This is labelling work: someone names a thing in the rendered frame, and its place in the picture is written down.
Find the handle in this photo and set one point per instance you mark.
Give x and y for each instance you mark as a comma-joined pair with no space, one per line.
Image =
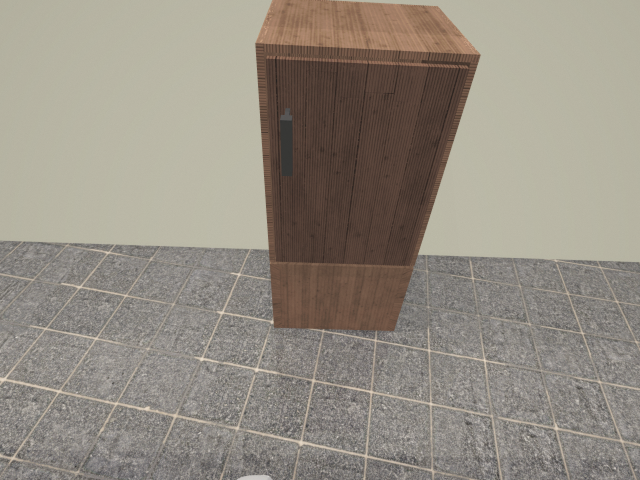
286,143

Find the cupboard door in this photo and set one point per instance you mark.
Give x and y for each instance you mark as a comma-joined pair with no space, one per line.
368,139

